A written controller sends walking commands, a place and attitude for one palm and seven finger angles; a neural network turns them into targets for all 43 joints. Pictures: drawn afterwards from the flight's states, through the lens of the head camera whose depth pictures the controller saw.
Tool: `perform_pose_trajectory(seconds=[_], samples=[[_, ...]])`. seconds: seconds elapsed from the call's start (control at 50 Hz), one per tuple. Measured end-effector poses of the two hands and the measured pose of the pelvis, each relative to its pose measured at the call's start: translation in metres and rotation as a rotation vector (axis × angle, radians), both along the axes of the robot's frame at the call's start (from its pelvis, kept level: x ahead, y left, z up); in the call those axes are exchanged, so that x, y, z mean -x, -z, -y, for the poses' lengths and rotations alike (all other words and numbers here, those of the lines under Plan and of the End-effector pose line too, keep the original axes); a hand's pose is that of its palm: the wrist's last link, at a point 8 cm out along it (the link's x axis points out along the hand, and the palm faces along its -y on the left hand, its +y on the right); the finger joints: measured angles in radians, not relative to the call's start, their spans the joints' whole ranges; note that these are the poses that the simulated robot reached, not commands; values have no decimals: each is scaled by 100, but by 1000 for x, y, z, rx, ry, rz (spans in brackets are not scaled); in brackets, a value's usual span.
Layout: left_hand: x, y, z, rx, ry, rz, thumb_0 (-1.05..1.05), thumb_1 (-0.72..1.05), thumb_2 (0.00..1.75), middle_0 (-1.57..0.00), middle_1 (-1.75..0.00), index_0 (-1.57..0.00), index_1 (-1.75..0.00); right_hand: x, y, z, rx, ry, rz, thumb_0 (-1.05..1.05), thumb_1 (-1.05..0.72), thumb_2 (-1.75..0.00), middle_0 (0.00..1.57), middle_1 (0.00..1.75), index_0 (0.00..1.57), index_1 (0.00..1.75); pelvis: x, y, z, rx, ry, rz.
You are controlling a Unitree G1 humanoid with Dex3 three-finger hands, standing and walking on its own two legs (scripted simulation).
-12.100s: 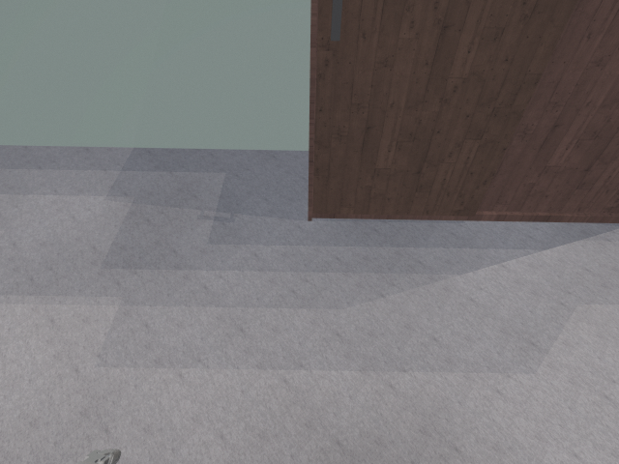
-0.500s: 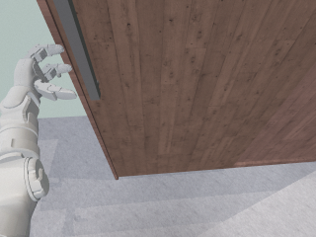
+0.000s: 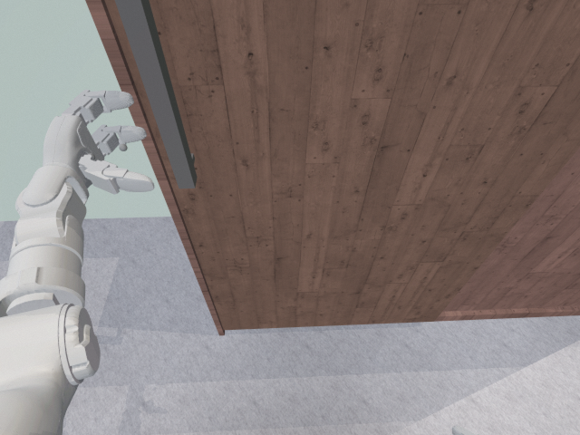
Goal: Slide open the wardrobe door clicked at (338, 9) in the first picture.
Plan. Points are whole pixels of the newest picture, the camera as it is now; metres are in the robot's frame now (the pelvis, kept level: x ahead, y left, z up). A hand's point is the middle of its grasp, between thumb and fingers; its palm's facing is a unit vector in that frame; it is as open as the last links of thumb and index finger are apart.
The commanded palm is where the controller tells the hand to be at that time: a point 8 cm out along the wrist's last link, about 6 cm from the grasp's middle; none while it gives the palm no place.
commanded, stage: move the hooked fingers beside the handle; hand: left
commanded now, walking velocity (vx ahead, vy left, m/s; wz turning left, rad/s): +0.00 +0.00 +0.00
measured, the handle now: (166, 93) +0.51 +0.17 +0.21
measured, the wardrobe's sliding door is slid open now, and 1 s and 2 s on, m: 0.00 0.00 0.00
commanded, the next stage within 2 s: feel for the door with the fingertips in 0.08 s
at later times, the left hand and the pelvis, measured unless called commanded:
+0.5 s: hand (148, 145) +0.45 +0.19 +0.17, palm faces +0.02 -1.00 +0.00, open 14.0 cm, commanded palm +0.42 +0.24 +0.17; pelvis -0.01 +0.00 +0.00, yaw +0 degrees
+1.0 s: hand (145, 139) +0.45 +0.19 +0.18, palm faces +0.03 -1.00 -0.01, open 14.0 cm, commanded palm +0.43 +0.25 +0.17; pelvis -0.02 +0.00 +0.00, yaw +0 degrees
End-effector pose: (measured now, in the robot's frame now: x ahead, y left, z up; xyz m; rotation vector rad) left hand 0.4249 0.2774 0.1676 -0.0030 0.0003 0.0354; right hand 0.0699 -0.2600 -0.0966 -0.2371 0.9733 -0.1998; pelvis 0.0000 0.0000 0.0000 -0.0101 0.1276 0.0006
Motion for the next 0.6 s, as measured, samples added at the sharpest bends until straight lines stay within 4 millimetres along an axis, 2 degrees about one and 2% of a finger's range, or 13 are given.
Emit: perform_pose_trajectory(seconds=[0.12, 0.26, 0.44, 0.6], samples=[[6, 1, -1, -14, -8, -11, -1, -50, 30, -30, -120, -30, -120, -4, 0, 0, 0, -11, 7, 1, -90, -90, 20, 30, 20, 30, 2, 0, 2, 0, -8, 12], [5, -4, 4, -14, -1, -6, -1, -50, 30, -30, -120, -30, -120, 2, 2, 1, 7, -14, -3, 1, -90, -90, 20, 30, 20, 30, 6, 0, 3, -1, -15, 15], [-2, -3, 26, -6, 18, -1, -1, -50, 30, -30, -120, -30, -120, 20, 5, 3, 4, 6, -28, 1, -90, -90, 20, 30, 20, 30, 9, 1, 2, -5, -8, 7], [0, -2, 45, -3, 16, 14, -1, -49, 30, -30, -120, -30, -120, 30, 7, 1, -14, 30, -31, 1, -90, -90, 20, 30, 20, 30, 9, -1, 2, -7, 6, 20]])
